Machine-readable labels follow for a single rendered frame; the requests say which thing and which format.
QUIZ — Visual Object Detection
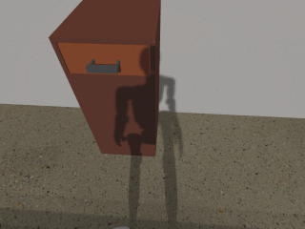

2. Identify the drawer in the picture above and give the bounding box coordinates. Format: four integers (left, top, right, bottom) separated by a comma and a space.
57, 42, 151, 76

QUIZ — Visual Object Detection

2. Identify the handle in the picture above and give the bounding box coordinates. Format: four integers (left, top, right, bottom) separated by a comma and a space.
86, 59, 120, 74

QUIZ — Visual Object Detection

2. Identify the cabinet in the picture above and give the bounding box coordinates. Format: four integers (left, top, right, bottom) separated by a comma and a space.
49, 0, 161, 156

